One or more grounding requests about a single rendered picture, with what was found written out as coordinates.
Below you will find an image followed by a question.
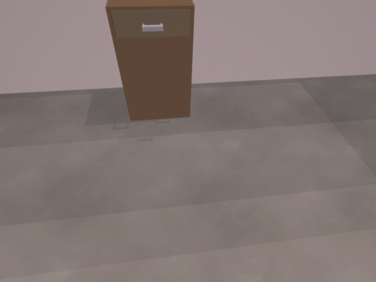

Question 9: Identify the cabinet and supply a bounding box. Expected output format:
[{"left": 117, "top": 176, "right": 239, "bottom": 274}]
[{"left": 105, "top": 0, "right": 194, "bottom": 121}]

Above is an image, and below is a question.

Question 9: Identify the handle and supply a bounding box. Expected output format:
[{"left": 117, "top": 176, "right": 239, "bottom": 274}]
[{"left": 142, "top": 23, "right": 163, "bottom": 32}]

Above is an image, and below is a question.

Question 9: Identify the drawer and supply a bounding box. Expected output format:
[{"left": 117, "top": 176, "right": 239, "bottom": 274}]
[{"left": 111, "top": 9, "right": 190, "bottom": 38}]

